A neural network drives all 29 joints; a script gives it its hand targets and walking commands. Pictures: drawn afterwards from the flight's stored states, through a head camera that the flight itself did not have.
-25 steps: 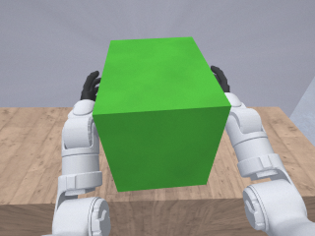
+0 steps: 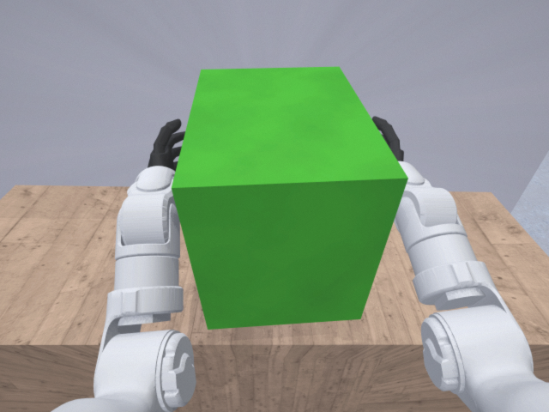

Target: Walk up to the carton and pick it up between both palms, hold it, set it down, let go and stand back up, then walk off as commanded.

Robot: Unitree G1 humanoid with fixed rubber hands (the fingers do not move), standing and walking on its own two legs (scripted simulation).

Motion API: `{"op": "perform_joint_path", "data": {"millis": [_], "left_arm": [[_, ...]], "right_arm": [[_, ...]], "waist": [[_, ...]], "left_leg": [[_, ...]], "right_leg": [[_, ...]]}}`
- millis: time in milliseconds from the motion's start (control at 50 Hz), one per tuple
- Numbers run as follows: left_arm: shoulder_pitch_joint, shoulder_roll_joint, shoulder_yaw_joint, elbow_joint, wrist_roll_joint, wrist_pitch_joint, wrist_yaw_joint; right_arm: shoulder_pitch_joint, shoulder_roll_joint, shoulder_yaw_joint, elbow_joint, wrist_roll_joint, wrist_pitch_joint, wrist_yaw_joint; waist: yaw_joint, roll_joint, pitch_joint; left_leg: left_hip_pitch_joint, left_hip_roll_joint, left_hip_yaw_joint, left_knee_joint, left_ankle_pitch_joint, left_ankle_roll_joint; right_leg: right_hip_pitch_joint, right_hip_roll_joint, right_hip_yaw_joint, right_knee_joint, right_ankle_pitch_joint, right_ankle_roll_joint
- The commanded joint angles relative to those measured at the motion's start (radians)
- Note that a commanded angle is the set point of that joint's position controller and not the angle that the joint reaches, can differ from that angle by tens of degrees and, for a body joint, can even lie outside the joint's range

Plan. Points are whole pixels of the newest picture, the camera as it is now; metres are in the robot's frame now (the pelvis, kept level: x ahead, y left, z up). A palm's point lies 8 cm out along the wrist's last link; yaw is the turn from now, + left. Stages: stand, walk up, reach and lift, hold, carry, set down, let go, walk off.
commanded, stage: hold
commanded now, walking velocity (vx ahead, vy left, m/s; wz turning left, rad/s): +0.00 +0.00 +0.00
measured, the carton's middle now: (277, 189) +0.38 +0.00 +0.18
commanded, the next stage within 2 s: none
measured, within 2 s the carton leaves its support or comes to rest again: neither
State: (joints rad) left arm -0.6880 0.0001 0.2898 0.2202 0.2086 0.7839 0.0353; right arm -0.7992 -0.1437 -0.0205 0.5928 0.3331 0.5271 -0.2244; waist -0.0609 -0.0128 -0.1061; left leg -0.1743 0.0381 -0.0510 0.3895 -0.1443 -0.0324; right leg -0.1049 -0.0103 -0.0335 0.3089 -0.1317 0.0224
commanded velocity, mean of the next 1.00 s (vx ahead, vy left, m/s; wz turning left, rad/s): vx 0.00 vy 0.00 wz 0.00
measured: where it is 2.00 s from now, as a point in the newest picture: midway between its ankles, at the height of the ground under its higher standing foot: outside the picture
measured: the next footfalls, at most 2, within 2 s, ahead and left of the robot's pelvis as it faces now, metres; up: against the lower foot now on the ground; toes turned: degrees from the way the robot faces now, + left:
none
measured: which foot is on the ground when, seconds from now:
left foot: down 0.00-1.00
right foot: down 0.00-1.00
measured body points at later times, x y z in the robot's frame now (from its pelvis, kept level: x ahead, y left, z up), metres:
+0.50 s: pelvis +0.02 +0.00 +0.00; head -0.04 +0.02 +0.45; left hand +0.40 +0.15 +0.22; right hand +0.40 -0.16 +0.23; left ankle +0.05 +0.13 -0.75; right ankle +0.03 -0.14 -0.75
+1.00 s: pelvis +0.00 +0.00 +0.00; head -0.08 +0.02 +0.44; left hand +0.37 +0.16 +0.22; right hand +0.38 -0.15 +0.22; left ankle +0.05 +0.13 -0.75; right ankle +0.03 -0.13 -0.75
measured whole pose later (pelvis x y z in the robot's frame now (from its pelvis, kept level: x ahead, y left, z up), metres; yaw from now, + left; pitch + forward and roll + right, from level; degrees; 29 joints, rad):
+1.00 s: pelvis +0.00 +0.00 +0.00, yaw +0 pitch -5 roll -1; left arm -0.68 0.00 0.29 0.20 0.21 0.80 0.03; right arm -0.79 -0.14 -0.01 0.58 0.33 0.53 -0.23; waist -0.06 -0.01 -0.11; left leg -0.17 0.04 -0.05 0.39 -0.14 -0.03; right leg -0.10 -0.01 -0.03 0.31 -0.13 0.02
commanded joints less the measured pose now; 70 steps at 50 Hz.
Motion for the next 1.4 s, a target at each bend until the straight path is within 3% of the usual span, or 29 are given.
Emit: {"op": "perform_joint_path", "data": {"millis": [0,20,100,120,140,160,220,240,260,300,320,440,500,540,600,640,740,860,880,1000,1020,1060,1100,1180,1260,1320,1340,1360,1380], "left_arm": [[-0.831,-0.581,-0.473,-0.034,-0.184,-0.119,-0.133],[-0.793,-0.577,-0.45,-0.054,-0.165,-0.121,-0.131],[-0.754,-0.589,-0.516,-0.149,-0.179,-0.112,-0.13],[-0.719,-0.599,-0.534,-0.156,-0.189,-0.108,-0.128],[-0.734,-0.579,-0.53,-0.148,-0.177,-0.105,-0.124],[-0.711,-0.6,-0.548,-0.184,-0.194,-0.101,-0.132],[-0.67,-0.557,-0.531,-0.214,-0.183,-0.092,-0.134],[-0.638,-0.571,-0.542,-0.239,-0.197,-0.085,-0.141],[-0.639,-0.599,-0.602,-0.327,-0.221,-0.085,-0.137],[-0.634,-0.588,-0.606,-0.332,-0.221,-0.08,-0.132],[-0.595,-0.579,-0.624,-0.336,-0.222,-0.077,-0.131],[-0.571,-0.559,-0.609,-0.398,-0.181,-0.035,-0.149],[-0.622,-0.54,-0.558,-0.338,-0.157,-0.03,-0.152],[-0.652,-0.564,-0.59,-0.363,-0.178,-0.039,-0.15],[-0.644,-0.542,-0.53,-0.237,-0.142,-0.035,-0.146],[-0.687,-0.568,-0.548,-0.251,-0.158,-0.04,-0.146],[-0.755,-0.565,-0.506,-0.176,-0.155,-0.073,-0.135],[-0.833,-0.558,-0.461,-0.017,-0.143,-0.082,-0.151],[-0.825,-0.575,-0.486,-0.062,-0.161,-0.094,-0.154],[-0.854,-0.601,-0.496,-0.028,-0.187,-0.124,-0.143],[-0.848,-0.598,-0.477,-0.028,-0.189,-0.125,-0.137],[-0.86,-0.618,-0.505,-0.073,-0.184,-0.134,-0.126],[-0.771,-0.606,-0.49,-0.076,-0.179,-0.126,-0.124],[-0.736,-0.568,-0.468,-0.091,-0.161,-0.117,-0.13],[-0.701,-0.577,-0.529,-0.15,-0.184,-0.099,-0.132],[-0.63,-0.578,-0.547,-0.223,-0.185,-0.084,-0.14],[-0.622,-0.576,-0.554,-0.253,-0.179,-0.077,-0.141],[-0.6,-0.571,-0.576,-0.249,-0.19,-0.073,-0.141],[-0.636,-0.569,-0.587,-0.285,-0.192,-0.071,-0.138]], "right_arm": [[-0.974,0.691,0.28,-0.309,0.047,-0.095,0.13],[-0.949,0.712,0.308,-0.329,0.067,-0.094,0.13],[-0.847,0.69,0.361,-0.362,0.091,-0.081,0.099],[-0.891,0.694,0.39,-0.45,0.124,-0.092,0.093],[-0.848,0.682,0.386,-0.387,0.12,-0.071,0.082],[-0.829,0.693,0.387,-0.449,0.11,-0.074,0.073],[-0.788,0.687,0.435,-0.465,0.151,-0.051,0.056],[-0.8,0.682,0.448,-0.541,0.174,-0.06,0.047],[-0.797,0.697,0.468,-0.603,0.201,-0.063,0.038],[-0.817,0.681,0.502,-0.646,0.227,-0.056,0.028],[-0.767,0.68,0.509,-0.656,0.221,-0.044,0.016],[-0.622,0.635,0.464,-0.585,0.211,0.005,0.016],[-0.716,0.649,0.454,-0.57,0.196,0.003,0.029],[-0.716,0.66,0.423,-0.555,0.175,-0.003,0.035],[-0.801,0.653,0.42,-0.529,0.162,-0.011,0.053],[-0.786,0.65,0.374,-0.485,0.139,-0.018,0.066],[-0.822,0.685,0.332,-0.367,0.092,-0.033,0.104],[-0.882,0.66,0.229,-0.241,0.015,-0.056,0.137],[-0.871,0.682,0.232,-0.264,0.007,-0.067,0.139],[-0.96,0.7,0.233,-0.286,0.021,-0.096,0.141],[-0.98,0.711,0.256,-0.309,0.039,-0.102,0.142],[-0.934,0.719,0.266,-0.28,0.037,-0.101,0.145],[-0.937,0.714,0.308,-0.373,0.054,-0.108,0.131],[-0.881,0.692,0.356,-0.353,0.082,-0.093,0.109],[-0.85,0.674,0.398,-0.451,0.126,-0.08,0.078],[-0.778,0.672,0.437,-0.507,0.152,-0.057,0.049],[-0.776,0.683,0.458,-0.522,0.177,-0.058,0.041],[-0.768,0.659,0.462,-0.568,0.178,-0.055,0.032],[-0.799,0.657,0.476,-0.581,0.199,-0.052,0.03]], "waist": [[-0.004,0.025,-0.358],[0.017,0.008,-0.388],[-0.026,0.039,-0.421],[-0.009,0.055,-0.481],[-0.032,0.048,-0.419],[-0.041,0.026,-0.467],[-0.029,0.021,-0.456],[-0.034,-0.002,-0.499],[-0.032,0.034,-0.558],[-0.024,0.031,-0.587],[-0.047,0.029,-0.579],[-0.045,0.078,-0.486],[-0.023,0.04,-0.444],[-0.032,0.088,-0.457],[0.005,0.05,-0.369],[-0.025,0.081,-0.361],[0.008,0.051,-0.35],[-0.019,0.051,-0.261],[-0.039,0.046,-0.327],[-0.037,0.042,-0.338],[-0.005,0.037,-0.376],[-0.026,0.064,-0.395],[-0.008,0.03,-0.41],[0.008,0.016,-0.404],[-0.029,0.044,-0.435],[-0.036,0.003,-0.456],[-0.017,0.03,-0.498],[-0.045,0.026,-0.509],[-0.037,0.053,-0.507]], "left_leg": [[0.095,-0.088,0.046,-0.098,-0.031,0.03],[0.119,-0.087,0.056,-0.093,0.012,0.032],[0.188,-0.09,0.041,-0.052,0.176,0.005],[0.207,-0.097,0.038,-0.036,0.217,-0.002],[0.195,-0.099,0.042,-0.038,0.185,0.0],[0.213,-0.099,0.038,-0.023,0.243,-0.001],[0.215,-0.109,0.041,-0.014,0.289,0.0],[0.224,-0.108,0.036,0.001,0.328,-0.006],[0.247,-0.108,0.028,0.022,0.423,-0.023],[0.244,-0.112,0.023,0.032,0.422,-0.016],[0.246,-0.117,0.019,0.035,0.422,-0.023],[0.252,-0.102,0.01,0.022,0.438,-0.043],[0.199,-0.103,0.036,-0.01,0.296,-0.018],[0.219,-0.094,0.034,-0.004,0.31,-0.034],[0.164,-0.103,0.042,-0.038,0.201,-0.008],[0.184,-0.093,0.037,-0.039,0.178,-0.016],[0.118,-0.085,0.045,-0.08,0.023,0.009],[0.047,-0.076,0.05,-0.132,-0.173,0.027],[0.057,-0.074,0.047,-0.124,-0.122,0.025],[0.064,-0.082,0.05,-0.115,-0.102,0.03],[0.074,-0.086,0.051,-0.108,-0.085,0.037],[0.101,-0.076,0.044,-0.104,-0.066,0.025],[0.131,-0.084,0.049,-0.078,0.033,0.026],[0.173,-0.089,0.047,-0.07,0.108,0.018],[0.213,-0.102,0.045,-0.031,0.22,-0.002],[0.225,-0.104,0.034,-0.005,0.328,-0.008],[0.233,-0.109,0.031,0.007,0.37,-0.012],[0.249,-0.11,0.027,0.011,0.368,-0.017],[0.246,-0.109,0.023,0.017,0.389,-0.022]], "right_leg": [[0.043,0.08,0.003,-0.052,-0.064,0.021],[0.071,0.084,-0.001,-0.047,-0.026,0.027],[0.105,0.096,-0.005,-0.041,0.123,0.033],[0.139,0.097,-0.007,-0.032,0.174,0.034],[0.107,0.094,-0.004,-0.04,0.137,0.036],[0.143,0.093,-0.006,-0.029,0.222,0.044],[0.187,0.087,0.008,-0.021,0.318,0.056],[0.214,0.094,0.01,-0.015,0.373,0.056],[0.238,0.109,-0.004,0.0,0.451,0.053],[0.265,0.098,0.004,0.014,0.489,0.055],[0.284,0.097,0.012,0.01,0.53,0.063],[0.246,0.109,0.004,0.002,0.449,0.052],[0.211,0.093,0.017,-0.013,0.326,0.046],[0.177,0.102,0.001,-0.01,0.293,0.043],[0.134,0.091,0.01,-0.029,0.185,0.046],[0.117,0.09,0.007,-0.031,0.14,0.031],[0.055,0.083,0.009,-0.039,-0.017,0.026],[0.011,0.088,0.001,-0.046,-0.198,0.005],[0.052,0.096,0.004,-0.028,-0.126,0.01],[0.032,0.08,0.004,-0.044,-0.127,0.013],[0.035,0.075,0.002,-0.047,-0.125,0.014],[0.048,0.091,-0.01,-0.037,-0.092,0.011],[0.074,0.085,0.003,-0.04,0.001,0.021],[0.088,0.087,-0.004,-0.049,0.064,0.033],[0.141,0.093,-0.002,-0.037,0.191,0.039],[0.201,0.1,0.002,-0.023,0.335,0.054],[0.231,0.105,0.001,-0.015,0.383,0.056],[0.241,0.103,0.005,-0.014,0.406,0.053],[0.237,0.105,0.0,-0.003,0.404,0.052]]}}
